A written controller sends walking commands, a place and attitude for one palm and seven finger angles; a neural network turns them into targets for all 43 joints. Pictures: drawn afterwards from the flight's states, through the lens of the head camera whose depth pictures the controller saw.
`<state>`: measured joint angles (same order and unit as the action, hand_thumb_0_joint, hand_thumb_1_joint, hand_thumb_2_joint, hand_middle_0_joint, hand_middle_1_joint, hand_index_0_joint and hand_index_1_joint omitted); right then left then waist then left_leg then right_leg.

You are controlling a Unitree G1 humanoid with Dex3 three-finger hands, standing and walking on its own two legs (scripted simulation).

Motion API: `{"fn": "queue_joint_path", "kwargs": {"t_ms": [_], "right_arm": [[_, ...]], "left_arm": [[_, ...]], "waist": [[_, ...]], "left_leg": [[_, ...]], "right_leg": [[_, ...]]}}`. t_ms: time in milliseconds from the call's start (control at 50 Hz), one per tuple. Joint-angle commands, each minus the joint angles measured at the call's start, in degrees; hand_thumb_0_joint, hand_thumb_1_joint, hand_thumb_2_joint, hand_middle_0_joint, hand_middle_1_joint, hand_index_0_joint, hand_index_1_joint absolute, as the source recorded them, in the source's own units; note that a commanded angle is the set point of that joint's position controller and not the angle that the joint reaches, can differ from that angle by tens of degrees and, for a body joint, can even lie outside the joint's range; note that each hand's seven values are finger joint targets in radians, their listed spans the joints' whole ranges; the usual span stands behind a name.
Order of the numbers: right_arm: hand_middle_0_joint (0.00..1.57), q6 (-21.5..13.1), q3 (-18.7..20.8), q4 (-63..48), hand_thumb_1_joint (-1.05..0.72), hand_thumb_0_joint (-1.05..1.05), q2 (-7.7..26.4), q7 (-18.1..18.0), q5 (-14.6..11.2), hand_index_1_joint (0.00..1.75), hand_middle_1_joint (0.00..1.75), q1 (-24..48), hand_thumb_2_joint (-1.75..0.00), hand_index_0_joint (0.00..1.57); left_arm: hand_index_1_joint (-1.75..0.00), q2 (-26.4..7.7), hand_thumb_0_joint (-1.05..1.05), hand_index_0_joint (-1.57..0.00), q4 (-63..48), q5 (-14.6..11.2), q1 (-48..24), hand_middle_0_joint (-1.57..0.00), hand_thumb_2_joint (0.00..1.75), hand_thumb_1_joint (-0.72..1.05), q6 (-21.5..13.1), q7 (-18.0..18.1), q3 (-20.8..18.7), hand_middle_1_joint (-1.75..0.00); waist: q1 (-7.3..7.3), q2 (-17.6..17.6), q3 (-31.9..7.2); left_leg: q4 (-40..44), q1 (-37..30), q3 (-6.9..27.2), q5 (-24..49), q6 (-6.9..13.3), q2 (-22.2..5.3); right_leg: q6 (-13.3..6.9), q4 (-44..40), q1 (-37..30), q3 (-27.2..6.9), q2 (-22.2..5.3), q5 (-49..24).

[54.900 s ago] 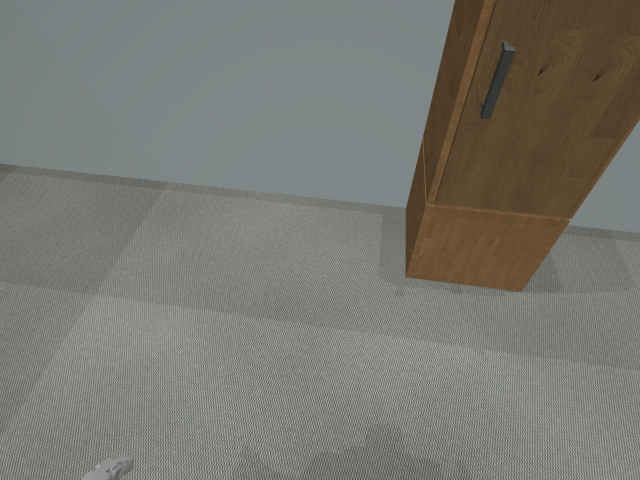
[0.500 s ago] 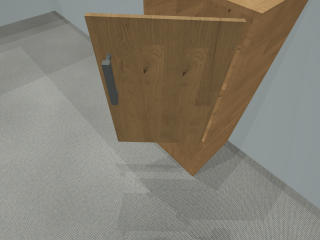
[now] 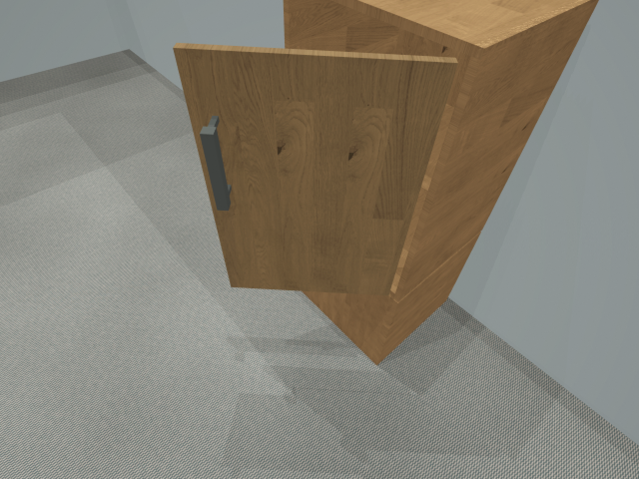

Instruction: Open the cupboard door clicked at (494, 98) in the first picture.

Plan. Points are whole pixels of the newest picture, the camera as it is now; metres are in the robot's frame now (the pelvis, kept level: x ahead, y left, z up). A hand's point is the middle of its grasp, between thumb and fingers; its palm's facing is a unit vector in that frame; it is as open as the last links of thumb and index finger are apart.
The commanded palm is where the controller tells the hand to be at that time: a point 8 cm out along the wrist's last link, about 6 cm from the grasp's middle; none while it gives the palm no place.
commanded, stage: come to a stop and stand still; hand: left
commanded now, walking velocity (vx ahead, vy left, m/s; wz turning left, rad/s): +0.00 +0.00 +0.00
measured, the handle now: (219, 164) +0.58 +0.22 +0.06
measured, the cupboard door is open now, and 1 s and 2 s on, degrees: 46 46 46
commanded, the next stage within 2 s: look again from close up in 0.26 s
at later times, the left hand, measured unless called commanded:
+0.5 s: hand out of the picture -0.03 +0.16 -0.18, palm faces +0.02 -0.99 -0.16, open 7.3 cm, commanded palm none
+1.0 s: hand out of the picture +0.07 +0.22 -0.16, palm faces +0.12 -0.97 -0.20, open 7.3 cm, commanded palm +0.11 +0.26 -0.07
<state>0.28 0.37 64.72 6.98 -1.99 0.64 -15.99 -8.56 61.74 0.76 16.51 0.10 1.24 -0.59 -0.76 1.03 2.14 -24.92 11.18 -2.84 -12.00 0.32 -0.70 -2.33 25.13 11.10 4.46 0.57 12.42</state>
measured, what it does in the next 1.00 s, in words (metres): stands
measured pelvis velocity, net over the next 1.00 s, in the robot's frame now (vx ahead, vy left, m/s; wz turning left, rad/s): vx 0.01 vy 0.03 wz -0.02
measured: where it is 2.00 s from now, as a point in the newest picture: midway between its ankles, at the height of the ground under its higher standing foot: outside the picture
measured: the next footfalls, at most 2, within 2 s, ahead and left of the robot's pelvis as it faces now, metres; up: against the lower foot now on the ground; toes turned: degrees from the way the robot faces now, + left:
none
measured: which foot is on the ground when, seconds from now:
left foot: down 0.00-1.00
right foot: down 0.00-1.00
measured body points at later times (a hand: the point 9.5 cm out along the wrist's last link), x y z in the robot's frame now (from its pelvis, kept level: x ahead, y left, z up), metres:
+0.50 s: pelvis -0.01 +0.01 -0.01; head -0.01 +0.01 +0.44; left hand -0.03 +0.21 -0.17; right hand -0.02 -0.19 -0.17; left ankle +0.02 +0.11 -0.74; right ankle +0.02 -0.09 -0.74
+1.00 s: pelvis +0.01 +0.03 +0.00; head +0.03 +0.04 +0.44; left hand +0.06 +0.27 -0.14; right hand +0.04 -0.20 -0.15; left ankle +0.02 +0.11 -0.74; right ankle +0.02 -0.09 -0.74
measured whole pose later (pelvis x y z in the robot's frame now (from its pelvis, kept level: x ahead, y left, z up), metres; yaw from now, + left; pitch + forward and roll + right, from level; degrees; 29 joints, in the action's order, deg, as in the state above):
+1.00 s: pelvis +0.01 +0.03 +0.00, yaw -1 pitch +0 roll +0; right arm -4.0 -0.8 56.9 10.0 -2.1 -0.7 -17.3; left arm -9.1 41.2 -2.5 22.2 4.0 2.8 -2.3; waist -0.3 0.8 1.9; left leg -28.1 13.0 -4.5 -15.0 3.2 1.8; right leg 0.3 29.0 13.7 2.3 -1.8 14.9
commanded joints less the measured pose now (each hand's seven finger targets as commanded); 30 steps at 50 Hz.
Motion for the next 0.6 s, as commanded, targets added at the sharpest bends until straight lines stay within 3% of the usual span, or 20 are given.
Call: {"fn": "queue_joint_path", "kwargs": {"t_ms": [0, 80, 220, 320, 340, 360, 380, 400, 460, 480, 520, 580], "right_arm": [[0.20, -0.84, 0.31, -1.49, -0.90, 0.00, 4.23, 0.16, 0.09, 0.30, 0.30, -3.23, -0.90, 0.20], [0.20, -0.68, 0.13, -0.92, -0.90, 0.00, 3.87, 0.22, 0.11, 0.30, 0.30, -4.00, -0.90, 0.20], [0.20, -0.93, -0.26, -0.39, -0.90, 0.00, 2.95, 0.13, 0.19, 0.30, 0.30, -5.48, -0.90, 0.20], [0.20, -1.02, -0.35, -0.18, -0.90, 0.00, 2.46, 0.05, 0.20, 0.30, 0.30, -6.56, -0.90, 0.20], [0.20, -2.04, 0.08, -4.01, -0.90, 0.00, 6.20, 0.76, 0.06, 0.30, 0.30, 1.75, -0.90, 0.20], [0.20, -0.85, 0.28, -5.86, -0.90, 0.00, 2.66, 0.94, -0.06, 0.30, 0.30, -2.47, -0.90, 0.20], [0.20, -0.56, 0.02, -5.18, -0.90, 0.00, 2.57, 1.24, 0.64, 0.30, 0.30, -3.78, -0.90, 0.20], [0.20, -0.67, 0.19, -5.15, -0.90, 0.00, 2.86, 1.34, 0.48, 0.30, 0.30, -6.14, -0.90, 0.20], [0.20, -1.12, 0.40, -5.67, -0.90, 0.00, 3.87, 1.21, 0.61, 0.30, 0.30, -8.19, -0.90, 0.20], [0.20, -1.36, 0.42, -5.80, -0.90, 0.00, 3.95, 1.15, 0.79, 0.30, 0.30, -7.98, -0.90, 0.20], [0.20, -1.67, 0.35, -6.74, -0.90, 0.00, 5.29, 0.96, 0.88, 0.30, 0.30, -6.22, -0.90, 0.20], [0.20, -2.19, 0.44, -7.36, -0.90, 0.00, 6.19, 0.74, 0.65, 0.30, 0.30, -4.39, -0.90, 0.20]], "left_arm": [[-0.30, -3.96, 0.00, -0.20, -0.82, -0.16, 3.58, -0.20, 0.90, 0.90, -1.14, 0.34, -0.17, -0.30], [-0.30, -3.80, 0.00, -0.20, -0.14, -0.11, 4.52, -0.20, 0.90, 0.90, -1.32, 0.46, -0.11, -0.30], [-0.30, -2.85, 0.00, -0.20, 0.82, -0.16, 6.58, -0.20, 0.90, 0.90, -1.57, 0.60, -0.04, -0.30], [-0.30, -2.27, 0.00, -0.20, 1.16, -0.16, 7.52, -0.20, 0.90, 0.90, -1.57, 0.70, 0.03, -0.30], [-0.30, -4.18, 0.00, -0.20, 3.01, 0.89, 11.06, -0.20, 0.90, 0.90, -3.09, 2.95, 0.51, -0.30], [-0.30, -7.67, 0.00, -0.20, 0.02, 0.29, 7.63, -0.20, 0.90, 0.90, -3.14, 2.36, 0.00, -0.30], [-0.30, -7.86, 0.00, -0.20, -1.30, 0.46, 5.08, -0.20, 0.90, 0.90, -3.36, 1.86, -0.48, -0.30], [-0.30, -7.31, 0.00, -0.20, -1.45, 0.48, 3.76, -0.20, 0.90, 0.90, -3.29, 1.73, -0.61, -0.30], [-0.30, -4.51, 0.00, -0.20, -2.27, 0.29, 3.22, -0.20, 0.90, 0.90, -2.67, 1.54, -0.49, -0.30], [-0.30, -4.35, 0.00, -0.20, -2.60, 0.41, 3.05, -0.20, 0.90, 0.90, -2.40, 1.52, -0.54, -0.30], [-0.30, -3.66, 0.00, -0.20, -2.69, 0.29, 4.46, -0.20, 0.90, 0.90, -1.86, 1.24, -0.50, -0.30], [-0.30, -3.44, 0.00, -0.20, -2.60, 0.43, 5.81, -0.20, 0.90, 0.90, -1.76, 0.97, -0.27, -0.30]], "waist": [[0.57, 0.49, 2.48], [0.73, 1.61, 3.15], [0.62, -0.87, 3.37], [0.47, -0.24, 4.01], [-2.16, -5.95, 5.80], [2.32, -4.65, 0.58], [2.28, -5.11, 1.34], [3.45, -1.09, 0.44], [3.33, 1.49, 1.69], [2.96, -1.78, 2.65], [1.54, -4.31, 4.42], [0.02, -2.80, 4.53]], "left_leg": [[7.05, 2.32, 5.15, -3.42, 0.88, -4.31], [6.49, 1.35, 4.46, -3.36, 0.74, -3.80], [6.32, 2.17, 4.27, -2.61, 0.57, -3.63], [6.33, 3.00, 4.45, -2.80, 0.62, -3.63], [-5.74, 5.07, 2.07, -0.95, -1.18, -3.89], [-7.68, 3.28, 3.17, -7.65, -0.82, -1.86], [-7.51, 1.59, 2.67, -6.09, -0.48, -1.91], [-7.06, 0.95, 2.49, -5.78, -0.11, -2.25], [-3.32, 2.34, 4.28, -5.53, 0.69, -2.71], [-0.99, 4.13, 5.18, -6.10, 1.00, -3.10], [4.54, 9.72, 8.70, -11.33, 1.98, -4.66], [8.15, 12.88, 10.54, -13.00, 2.92, -5.66]], "right_leg": [[0.21, -9.11, 1.20, -8.46, -6.65, 4.70], [0.15, -10.65, 2.99, -8.71, -6.95, 7.97], [-0.12, -10.16, 3.15, -8.87, -6.90, 6.89], [-0.17, -9.63, 3.48, -8.59, -6.74, 6.86], [1.20, -7.77, 5.02, -12.19, -9.85, -13.54], [-1.63, -11.04, 6.26, -15.89, -13.10, 5.43], [-3.24, -11.85, 8.68, -15.43, -13.40, 11.97], [-3.22, -11.13, 10.76, -13.07, -11.84, 17.85], [-2.26, -7.19, 12.07, -10.09, -8.24, 17.87], [-2.10, -5.15, 11.28, -8.68, -7.32, 15.86], [-1.01, -1.45, 7.77, -7.28, -4.97, 12.75], [-0.43, 0.40, 2.57, -5.86, -4.46, 6.31]]}}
